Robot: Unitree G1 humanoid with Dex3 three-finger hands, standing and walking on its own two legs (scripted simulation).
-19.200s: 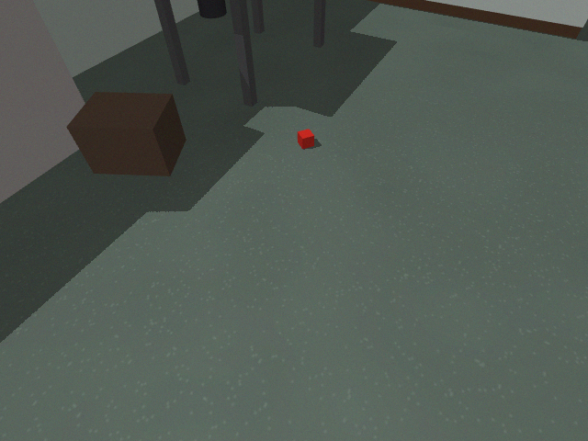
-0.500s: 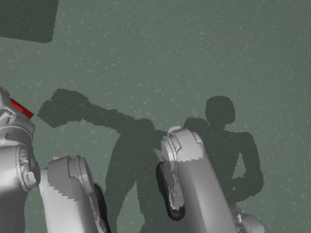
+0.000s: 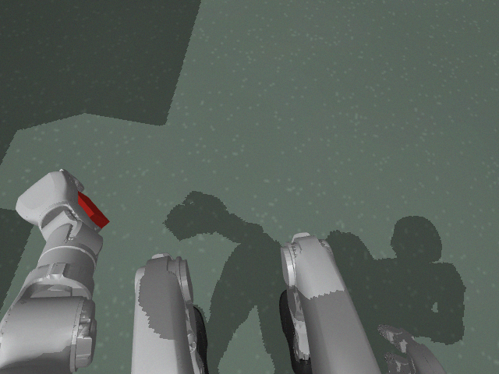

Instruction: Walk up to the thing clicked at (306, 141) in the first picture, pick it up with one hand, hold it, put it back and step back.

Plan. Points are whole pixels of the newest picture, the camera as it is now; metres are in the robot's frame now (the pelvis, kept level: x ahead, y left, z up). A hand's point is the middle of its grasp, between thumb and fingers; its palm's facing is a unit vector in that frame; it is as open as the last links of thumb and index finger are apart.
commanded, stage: lift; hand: left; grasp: from above
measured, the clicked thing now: (74, 217) +0.40 +0.30 -0.15
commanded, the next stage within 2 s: hold in 1.10 s
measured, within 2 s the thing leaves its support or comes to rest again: neither
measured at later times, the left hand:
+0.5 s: hand out of the picture +0.37 +0.26 +0.09, palm faces -0.34 -0.32 -0.89, open 9.7 cm
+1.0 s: hand out of the picture +0.39 +0.25 +0.20, palm faces -0.35 -0.33 -0.88, open 9.7 cm
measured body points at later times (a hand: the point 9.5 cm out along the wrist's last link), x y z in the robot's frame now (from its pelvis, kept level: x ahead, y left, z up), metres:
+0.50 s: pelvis +0.04 -0.01 +0.19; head +0.16 +0.01 +0.63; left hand +0.39 +0.28 +0.14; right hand +0.17 -0.26 +0.06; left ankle +0.08 +0.13 -0.40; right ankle +0.10 -0.13 -0.40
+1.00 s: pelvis +0.09 +0.00 +0.30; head +0.16 +0.00 +0.74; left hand +0.41 +0.26 +0.25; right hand +0.17 -0.26 +0.16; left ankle +0.08 +0.13 -0.40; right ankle +0.10 -0.13 -0.40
